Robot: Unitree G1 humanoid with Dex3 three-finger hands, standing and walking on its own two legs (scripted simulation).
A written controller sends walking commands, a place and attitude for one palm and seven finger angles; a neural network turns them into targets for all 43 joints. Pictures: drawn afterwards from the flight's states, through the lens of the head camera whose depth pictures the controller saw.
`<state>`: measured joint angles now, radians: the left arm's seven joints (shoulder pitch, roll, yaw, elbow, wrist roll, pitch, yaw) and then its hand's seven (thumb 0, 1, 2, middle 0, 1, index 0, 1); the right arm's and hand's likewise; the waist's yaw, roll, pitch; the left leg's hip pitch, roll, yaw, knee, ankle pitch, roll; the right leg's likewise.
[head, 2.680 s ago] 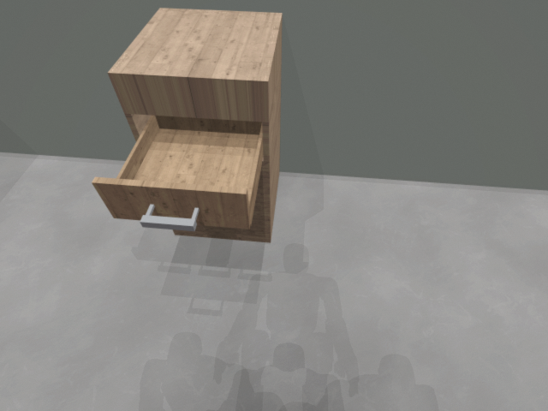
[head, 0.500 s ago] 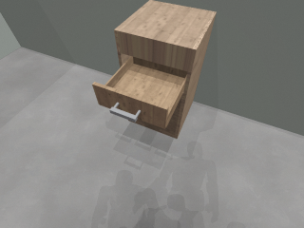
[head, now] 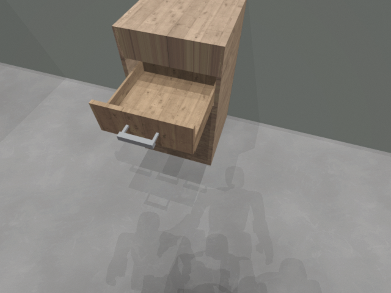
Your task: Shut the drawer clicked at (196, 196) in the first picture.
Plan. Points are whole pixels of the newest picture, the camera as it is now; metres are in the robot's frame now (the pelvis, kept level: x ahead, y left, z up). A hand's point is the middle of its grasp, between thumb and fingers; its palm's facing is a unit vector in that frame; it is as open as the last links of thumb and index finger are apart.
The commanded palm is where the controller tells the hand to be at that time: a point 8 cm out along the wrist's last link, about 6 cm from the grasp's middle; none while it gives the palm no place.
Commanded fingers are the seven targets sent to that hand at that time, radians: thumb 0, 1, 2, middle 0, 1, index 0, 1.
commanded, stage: turn to face it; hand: left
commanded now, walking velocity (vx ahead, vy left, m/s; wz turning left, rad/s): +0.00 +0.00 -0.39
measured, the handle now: (138, 135) +0.61 +0.25 -0.19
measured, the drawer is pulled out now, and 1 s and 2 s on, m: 0.28 0.28 0.28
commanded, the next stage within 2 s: take the last steps up to it in 0.40 s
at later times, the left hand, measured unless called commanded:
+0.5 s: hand out of the picture +0.05 +0.16 -0.16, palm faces -0.05 -0.97 -0.23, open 7.4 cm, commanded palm none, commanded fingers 0.00 0.90 0.90 -0.20 -0.30 -0.20 -0.30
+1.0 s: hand (138, 270) +0.18 +0.15 -0.15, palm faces -0.08 -0.97 -0.24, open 7.4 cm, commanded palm none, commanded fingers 0.00 0.90 0.90 -0.20 -0.30 -0.20 -0.30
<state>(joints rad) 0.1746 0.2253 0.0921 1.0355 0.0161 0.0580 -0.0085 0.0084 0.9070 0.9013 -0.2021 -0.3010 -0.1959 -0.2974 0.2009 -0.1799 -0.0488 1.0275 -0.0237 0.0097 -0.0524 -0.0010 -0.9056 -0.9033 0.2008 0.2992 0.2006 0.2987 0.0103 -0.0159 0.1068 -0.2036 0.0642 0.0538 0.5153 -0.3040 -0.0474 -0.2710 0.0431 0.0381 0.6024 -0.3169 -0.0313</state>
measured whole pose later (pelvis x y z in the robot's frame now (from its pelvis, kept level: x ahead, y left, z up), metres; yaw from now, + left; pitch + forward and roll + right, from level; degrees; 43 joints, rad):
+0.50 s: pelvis +0.00 -0.03 +0.01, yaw -9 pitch +0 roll +2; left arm 0.25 0.18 0.08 1.00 0.03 0.03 0.01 0.01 0.90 0.90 -0.20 -0.30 -0.20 -0.30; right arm 0.09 -0.19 -0.06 0.99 0.00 0.04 -0.04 0.00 -0.91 -0.90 0.20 0.30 0.20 0.30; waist 0.04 -0.02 0.10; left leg -0.36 0.02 -0.02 0.80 -0.44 -0.04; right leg -0.19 0.09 0.09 0.39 -0.20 -0.09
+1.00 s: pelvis +0.09 -0.03 +0.00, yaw -7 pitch +0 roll +1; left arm 0.21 0.16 0.07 1.00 0.03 -0.04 0.00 0.01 0.91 0.90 -0.20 -0.30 -0.20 -0.30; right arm 0.39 -0.17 -0.04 1.12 -0.02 0.01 -0.01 0.00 -0.91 -0.90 0.20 0.30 0.20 0.30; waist -0.02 0.04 0.08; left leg -0.34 0.01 0.02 0.94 -0.49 0.00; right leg -0.19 -0.04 -0.10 0.52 -0.32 -0.02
